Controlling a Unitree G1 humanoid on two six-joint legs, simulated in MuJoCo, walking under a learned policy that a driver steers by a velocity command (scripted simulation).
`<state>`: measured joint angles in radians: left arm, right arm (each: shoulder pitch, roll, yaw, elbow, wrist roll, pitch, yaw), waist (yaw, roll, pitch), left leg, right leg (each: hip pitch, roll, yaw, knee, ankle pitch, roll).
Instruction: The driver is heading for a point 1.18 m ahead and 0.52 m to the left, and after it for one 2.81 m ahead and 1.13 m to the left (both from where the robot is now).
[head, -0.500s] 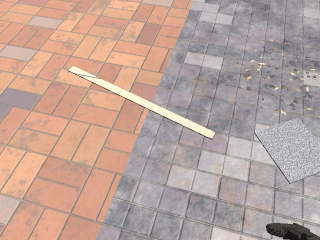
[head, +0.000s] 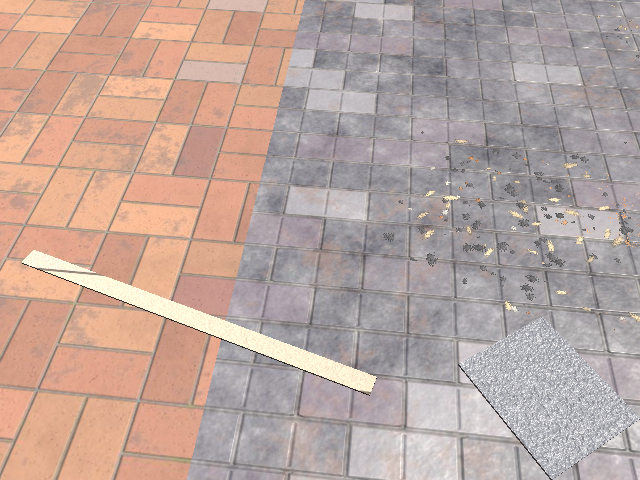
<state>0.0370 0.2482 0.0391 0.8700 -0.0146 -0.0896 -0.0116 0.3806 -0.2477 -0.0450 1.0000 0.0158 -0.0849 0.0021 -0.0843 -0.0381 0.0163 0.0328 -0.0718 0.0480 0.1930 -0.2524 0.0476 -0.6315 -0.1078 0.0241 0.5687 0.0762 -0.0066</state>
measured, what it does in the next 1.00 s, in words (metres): walks ahead, turning left: right foot, then left foot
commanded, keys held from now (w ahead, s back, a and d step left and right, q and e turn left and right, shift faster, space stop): w+q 1.00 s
